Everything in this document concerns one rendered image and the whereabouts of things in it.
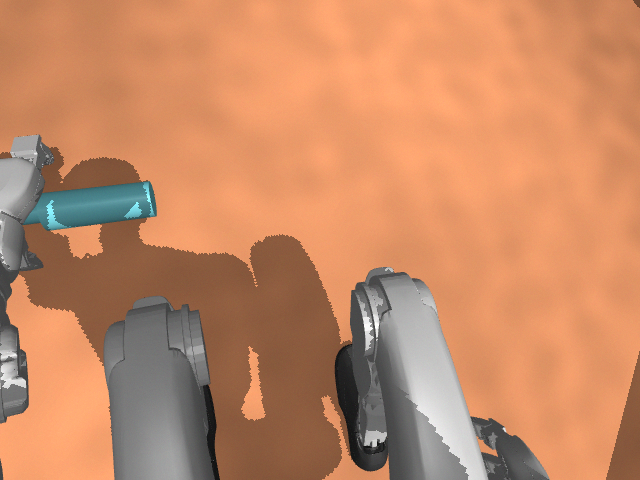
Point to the bottle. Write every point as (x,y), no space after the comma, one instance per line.
(96,205)

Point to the left robot foot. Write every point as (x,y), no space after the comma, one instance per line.
(212,430)

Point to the right robot foot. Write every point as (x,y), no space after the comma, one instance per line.
(366,457)

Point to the left robot hand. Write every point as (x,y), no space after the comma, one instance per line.
(22,184)

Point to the left robot arm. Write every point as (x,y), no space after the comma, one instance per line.
(14,393)

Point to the right robot hand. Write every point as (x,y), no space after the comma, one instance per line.
(515,460)

